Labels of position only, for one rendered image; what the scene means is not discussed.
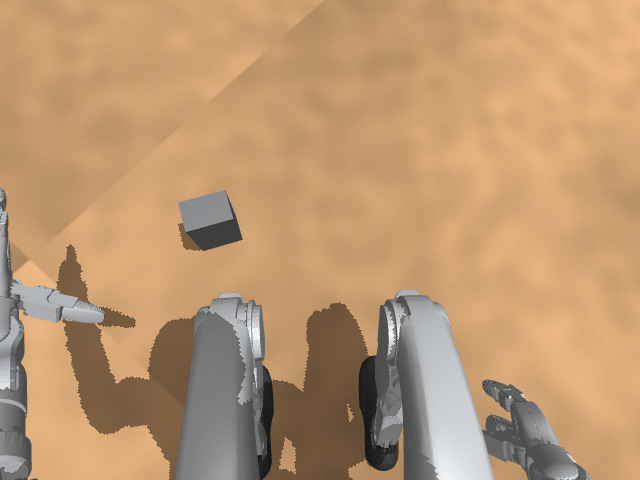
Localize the carton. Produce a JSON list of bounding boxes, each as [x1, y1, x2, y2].
[[178, 190, 243, 251]]

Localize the right robot arm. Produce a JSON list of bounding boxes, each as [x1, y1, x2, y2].
[[525, 443, 591, 480]]

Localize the left robot hand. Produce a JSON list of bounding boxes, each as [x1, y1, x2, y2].
[[0, 188, 105, 323]]

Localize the left robot arm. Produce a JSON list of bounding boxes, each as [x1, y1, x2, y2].
[[0, 297, 38, 480]]

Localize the left robot foot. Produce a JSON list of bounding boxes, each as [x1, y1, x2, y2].
[[257, 365, 274, 480]]

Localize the right robot hand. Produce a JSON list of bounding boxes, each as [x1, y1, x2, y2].
[[482, 380, 560, 472]]

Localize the right robot foot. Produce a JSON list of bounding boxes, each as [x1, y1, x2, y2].
[[359, 356, 399, 471]]

